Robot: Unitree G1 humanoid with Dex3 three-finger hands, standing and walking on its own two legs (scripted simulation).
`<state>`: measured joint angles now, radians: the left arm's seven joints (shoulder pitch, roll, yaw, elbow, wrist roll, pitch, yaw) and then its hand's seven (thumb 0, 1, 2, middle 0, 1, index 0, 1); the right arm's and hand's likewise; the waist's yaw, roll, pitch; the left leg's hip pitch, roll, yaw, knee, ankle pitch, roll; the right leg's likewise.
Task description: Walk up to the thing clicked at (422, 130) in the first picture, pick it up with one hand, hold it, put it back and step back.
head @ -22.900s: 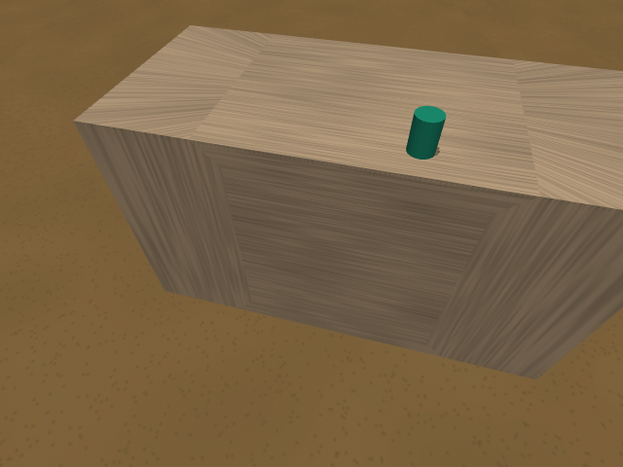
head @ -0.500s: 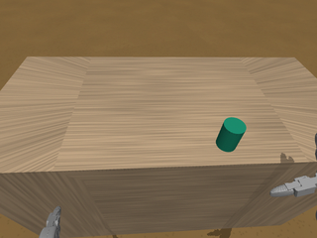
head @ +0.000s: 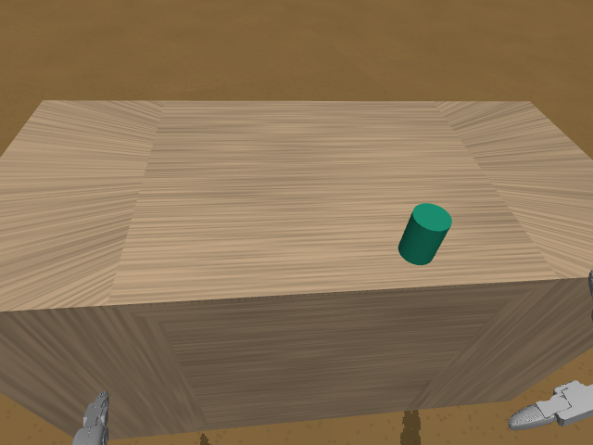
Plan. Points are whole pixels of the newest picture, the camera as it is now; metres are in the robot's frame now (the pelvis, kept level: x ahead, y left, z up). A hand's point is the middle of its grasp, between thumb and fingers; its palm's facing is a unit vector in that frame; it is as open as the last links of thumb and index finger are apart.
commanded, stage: sink last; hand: right
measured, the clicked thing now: (423, 234) +0.43 -0.24 +0.02
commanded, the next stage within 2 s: home in 0.06 s
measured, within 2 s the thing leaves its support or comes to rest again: neither
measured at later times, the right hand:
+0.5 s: hand (477, 406) +0.17 -0.22 +0.00, palm faces +0.20 +0.93 -0.30, open 17.4 cm
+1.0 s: hand (414, 408) +0.20 -0.19 -0.11, palm faces +0.06 +0.97 -0.23, open 17.5 cm
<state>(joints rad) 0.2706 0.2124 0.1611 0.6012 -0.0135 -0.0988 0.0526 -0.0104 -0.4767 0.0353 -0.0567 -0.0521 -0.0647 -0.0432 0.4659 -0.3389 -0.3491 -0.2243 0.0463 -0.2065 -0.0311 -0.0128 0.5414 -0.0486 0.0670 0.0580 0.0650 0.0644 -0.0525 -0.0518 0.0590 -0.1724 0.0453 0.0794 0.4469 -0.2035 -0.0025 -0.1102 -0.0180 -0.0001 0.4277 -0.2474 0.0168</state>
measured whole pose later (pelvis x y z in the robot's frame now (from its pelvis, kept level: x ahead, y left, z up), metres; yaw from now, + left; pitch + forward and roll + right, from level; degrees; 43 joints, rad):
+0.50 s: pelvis -0.01 +0.00 +0.00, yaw +0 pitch -4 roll +0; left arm 0.20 0.16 0.04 0.64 -0.01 -0.13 0.04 -0.01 0.19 0.53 -0.14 -0.19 -0.14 -0.20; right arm 0.47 -0.22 -0.15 0.09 0.02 -0.22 -0.01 -0.01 0.54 -0.06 0.06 0.05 0.06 0.06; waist -0.03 -0.02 0.08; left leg -0.18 0.05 0.07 0.41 -0.17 -0.01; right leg -0.11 -0.01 -0.01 0.40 -0.22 0.01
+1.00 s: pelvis +0.02 -0.01 +0.00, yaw +2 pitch +0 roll +0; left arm 0.22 0.21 -0.01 0.70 0.01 -0.07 0.05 0.01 0.90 0.90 -0.20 -0.29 -0.20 -0.30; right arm 0.20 -0.17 -0.01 0.61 0.00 -0.12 -0.09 -0.01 0.55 -0.05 0.06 0.05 0.06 0.06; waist 0.00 0.00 0.06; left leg -0.22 0.04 0.05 0.44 -0.20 -0.02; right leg -0.16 -0.02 -0.03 0.45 -0.28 0.00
